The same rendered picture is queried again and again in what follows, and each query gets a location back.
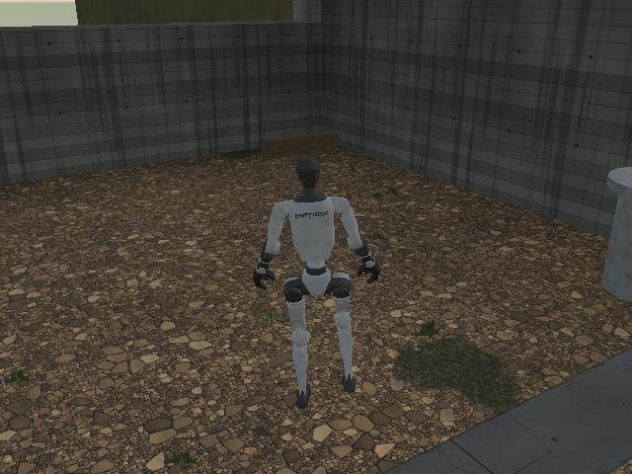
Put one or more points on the right robot hand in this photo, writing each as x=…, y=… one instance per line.
x=374, y=270

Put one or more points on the left robot thigh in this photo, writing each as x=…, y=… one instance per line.
x=295, y=300

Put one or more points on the robot torso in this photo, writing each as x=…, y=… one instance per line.
x=313, y=235

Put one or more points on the robot left upper arm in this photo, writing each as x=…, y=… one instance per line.
x=280, y=211

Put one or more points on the robot right forearm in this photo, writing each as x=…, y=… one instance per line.
x=365, y=254

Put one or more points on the robot left forearm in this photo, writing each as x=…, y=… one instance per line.
x=264, y=260

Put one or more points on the robot right upper arm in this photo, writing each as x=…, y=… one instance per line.
x=341, y=205

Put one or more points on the left robot hand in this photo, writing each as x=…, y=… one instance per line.
x=257, y=278

